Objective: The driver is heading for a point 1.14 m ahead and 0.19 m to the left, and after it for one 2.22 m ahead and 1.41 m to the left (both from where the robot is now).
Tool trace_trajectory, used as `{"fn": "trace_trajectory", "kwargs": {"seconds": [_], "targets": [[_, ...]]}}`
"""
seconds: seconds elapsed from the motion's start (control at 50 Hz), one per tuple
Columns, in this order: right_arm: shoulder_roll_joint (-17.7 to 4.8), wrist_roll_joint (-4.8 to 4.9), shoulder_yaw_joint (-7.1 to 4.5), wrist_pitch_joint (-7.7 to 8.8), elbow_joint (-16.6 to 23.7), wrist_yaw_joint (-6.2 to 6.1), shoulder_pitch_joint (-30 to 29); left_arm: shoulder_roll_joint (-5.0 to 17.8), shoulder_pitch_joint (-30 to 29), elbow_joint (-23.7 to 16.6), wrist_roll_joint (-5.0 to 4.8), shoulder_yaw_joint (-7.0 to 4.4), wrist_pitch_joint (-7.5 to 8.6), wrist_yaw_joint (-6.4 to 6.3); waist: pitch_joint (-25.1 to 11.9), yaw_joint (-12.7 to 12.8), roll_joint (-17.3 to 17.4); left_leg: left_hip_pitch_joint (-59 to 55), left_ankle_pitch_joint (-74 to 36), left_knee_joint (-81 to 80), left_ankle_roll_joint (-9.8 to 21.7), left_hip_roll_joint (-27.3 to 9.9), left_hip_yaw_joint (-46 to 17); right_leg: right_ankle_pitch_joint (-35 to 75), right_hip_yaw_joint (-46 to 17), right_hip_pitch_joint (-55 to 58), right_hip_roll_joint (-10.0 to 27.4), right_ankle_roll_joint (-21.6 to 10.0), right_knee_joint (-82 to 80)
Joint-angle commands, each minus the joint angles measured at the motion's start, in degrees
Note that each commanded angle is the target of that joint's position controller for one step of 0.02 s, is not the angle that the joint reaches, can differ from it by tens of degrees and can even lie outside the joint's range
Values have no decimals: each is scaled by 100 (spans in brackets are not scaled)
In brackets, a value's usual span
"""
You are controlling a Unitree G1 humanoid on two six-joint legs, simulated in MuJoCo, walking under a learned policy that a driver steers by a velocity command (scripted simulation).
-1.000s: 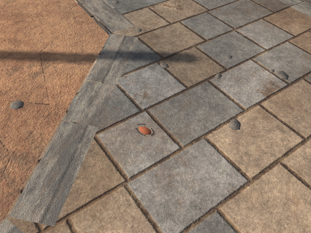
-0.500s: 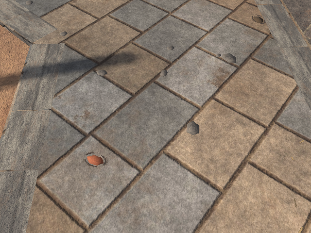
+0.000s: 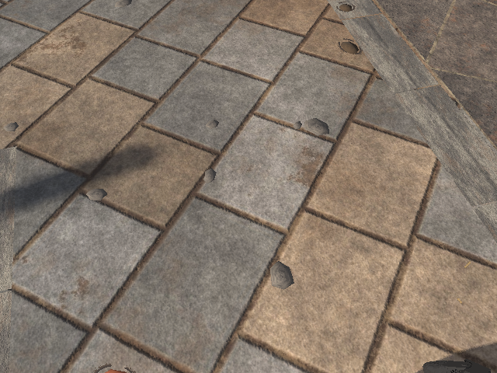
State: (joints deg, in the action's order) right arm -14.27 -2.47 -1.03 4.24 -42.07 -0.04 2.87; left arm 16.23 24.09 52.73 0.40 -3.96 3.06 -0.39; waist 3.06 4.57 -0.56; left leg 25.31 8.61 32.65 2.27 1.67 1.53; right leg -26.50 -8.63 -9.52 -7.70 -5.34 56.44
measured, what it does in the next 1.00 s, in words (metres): walks ahead: right foot, then left foot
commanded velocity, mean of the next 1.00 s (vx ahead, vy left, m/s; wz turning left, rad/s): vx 0.50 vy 0.00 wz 0.11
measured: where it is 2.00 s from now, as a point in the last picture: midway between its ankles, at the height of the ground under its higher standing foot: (258, 226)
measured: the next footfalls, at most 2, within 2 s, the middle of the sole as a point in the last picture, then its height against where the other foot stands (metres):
right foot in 0.44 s outside the picture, level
left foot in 0.98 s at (257, 302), level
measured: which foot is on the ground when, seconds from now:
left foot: down 0.00-0.46, up 0.48-0.96, down 0.98-1.00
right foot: up 0.00-0.42, down 0.44-1.00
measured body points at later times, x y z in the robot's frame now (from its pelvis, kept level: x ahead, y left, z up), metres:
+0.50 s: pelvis +0.25 -0.04 +0.01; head +0.28 -0.05 +0.45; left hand +0.46 +0.18 -0.09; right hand +0.20 -0.28 -0.14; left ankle +0.11 +0.10 -0.67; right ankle +0.32 -0.12 -0.72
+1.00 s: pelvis +0.51 -0.02 -0.01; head +0.55 -0.01 +0.44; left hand +0.43 +0.22 -0.15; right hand +0.74 -0.21 -0.12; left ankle +0.60 +0.05 -0.73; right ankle +0.33 -0.12 -0.70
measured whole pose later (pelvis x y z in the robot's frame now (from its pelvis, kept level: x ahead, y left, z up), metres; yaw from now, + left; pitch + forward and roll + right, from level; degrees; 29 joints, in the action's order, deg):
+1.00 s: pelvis +0.51 -0.02 -0.01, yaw +11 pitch +1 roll +0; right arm -12.6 -2.6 -2.6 1.7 -45.0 2.6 3.9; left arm 12.1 23.7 56.0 1.2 -2.1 3.7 -1.7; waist 3.3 1.8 0.0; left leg 25.7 9.6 33.5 9.6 3.2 7.7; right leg -25.8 16.6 1.9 3.2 -1.1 36.1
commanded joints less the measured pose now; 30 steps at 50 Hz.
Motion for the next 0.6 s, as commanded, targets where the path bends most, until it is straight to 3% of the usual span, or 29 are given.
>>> {"fn": "trace_trajectory", "kwargs": {"seconds": [0.02,0.06,0.08,0.1,0.16,0.26,0.32,0.38,0.4,0.42,0.44,0.46,0.48,0.5,0.52,0.54,0.56,0.58,0.6], "targets": [[-524,37,-244,-3,-48,16,996,412,-59,-421,109,-30,69,47,-537,-536,84,-2381,913,-1828,1002,-1974,-2862,710,128,-2404,632,75,1407],[-442,58,-201,60,-247,12,1120,315,-228,-500,179,-20,-15,144,-276,-397,452,-1819,-107,-2030,757,-1483,-1868,820,202,-2139,794,126,1017],[-502,85,-215,119,-346,36,1259,255,-158,-507,189,-6,-58,175,-337,-345,677,-1765,-612,-2030,820,-1491,-1717,808,236,-2040,769,156,922],[-489,111,-219,178,-428,63,1411,232,-205,-521,201,4,-83,186,-356,-333,626,-1824,-1052,-2028,870,-1479,-1572,789,244,-2110,765,175,845],[-574,159,-248,242,-577,77,1613,174,-783,-725,227,49,-112,253,-201,-351,603,-1823,-990,-2358,965,-1465,-1202,1191,406,-2575,922,280,354],[-606,187,-258,184,-786,97,1977,-68,-2055,-1130,182,244,-54,343,11,-600,596,-1661,-1244,-2540,814,-1152,-521,2167,1035,-2272,1116,417,-1433],[-756,176,-296,155,-919,95,2283,26,-2421,-1244,142,256,-35,309,8,-713,606,-1951,-1570,-2363,757,-1315,-522,2163,1199,-1956,1014,344,-2020],[-838,155,-318,85,-1018,57,2349,142,-2389,-1276,157,215,4,246,1,-616,609,-2350,-2172,-1938,679,-1518,-561,1743,1250,-1603,885,134,-2430],[-859,164,-321,57,-1046,43,2327,179,-2052,-1166,183,181,34,216,-146,-442,565,-2409,-2787,-1471,611,-1468,-467,1664,1305,-1106,742,46,-2694],[-803,186,-299,25,-1081,37,2348,270,-1346,-905,234,116,91,170,-510,-139,341,-2275,-3186,-545,505,-1234,-218,1750,1344,-167,606,-83,-3074],[-656,204,-243,24,-972,29,2292,576,-387,-651,331,7,152,103,-1130,233,29,-1511,-2338,705,365,-975,2,1467,665,1174,1215,-321,-3140],[-48,345,-90,37,-676,64,2633,1234,258,-599,419,-158,149,29,-1881,236,-1223,442,565,2792,73,-194,445,910,-1824,2883,2972,-960,-3492],[-550,218,-236,-11,-783,9,2571,1140,228,-551,165,-181,61,26,-1865,239,-997,1155,2157,3618,134,39,-134,776,-2868,2568,3249,-1167,-4076],[-644,175,-291,-39,-727,13,2191,797,-330,-615,97,-85,48,37,-975,-11,-532,1393,1739,3781,216,-302,-428,653,-1941,1835,2950,-987,-4125],[-503,198,-259,-25,-712,57,1997,436,-743,-669,94,7,92,65,-519,-170,-372,1227,1289,3513,225,-493,-465,963,-1261,1082,2682,-804,-4360],[-419,196,-263,-69,-755,78,1961,242,-940,-664,102,59,141,69,-271,-327,-388,972,1061,3231,212,-612,-457,1245,-712,604,2424,-569,-4573],[-364,111,-266,-153,-824,111,2066,109,-1008,-613,77,99,185,50,-115,-478,-428,742,893,3080,164,-670,-461,1500,-270,257,2200,-367,-4740],[-281,69,-259,-220,-872,151,2168,139,-948,-569,88,91,243,39,-149,-530,-547,555,768,3087,122,-648,-422,1843,-60,94,2198,-375,-4813],[-267,65,-272,-266,-865,177,2111,144,-842,-510,83,81,305,39,-128,-562,-427,610,634,3117,99,-643,-427,2195,121,113,2171,-385,-4875]]}}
